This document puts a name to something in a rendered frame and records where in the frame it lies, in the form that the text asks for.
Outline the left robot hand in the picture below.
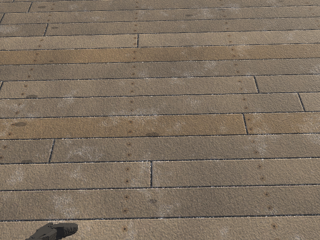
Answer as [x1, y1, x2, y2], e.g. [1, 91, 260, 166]
[25, 222, 78, 240]

